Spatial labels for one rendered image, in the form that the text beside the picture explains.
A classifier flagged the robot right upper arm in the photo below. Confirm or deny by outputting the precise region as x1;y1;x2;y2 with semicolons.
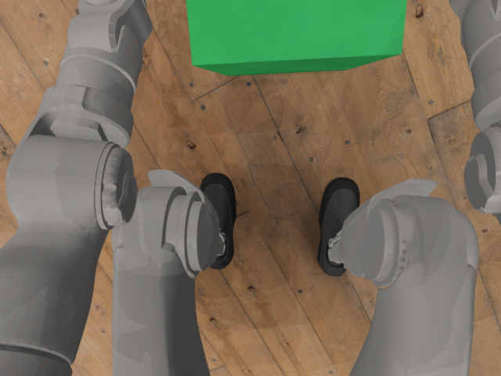
463;121;501;225

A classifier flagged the carton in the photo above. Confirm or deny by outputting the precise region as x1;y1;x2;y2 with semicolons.
186;0;407;76

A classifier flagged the robot left upper arm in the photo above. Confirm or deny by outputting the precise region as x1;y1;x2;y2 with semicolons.
0;135;138;376

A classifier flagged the left robot forearm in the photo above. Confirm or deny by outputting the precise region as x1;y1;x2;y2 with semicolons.
5;0;153;217

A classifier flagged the right robot thigh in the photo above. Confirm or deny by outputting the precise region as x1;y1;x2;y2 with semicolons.
349;195;477;376

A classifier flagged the robot left foot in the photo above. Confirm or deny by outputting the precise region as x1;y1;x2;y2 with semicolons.
200;173;236;269

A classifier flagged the right robot forearm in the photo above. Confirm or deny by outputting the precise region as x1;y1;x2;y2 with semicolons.
449;0;501;130

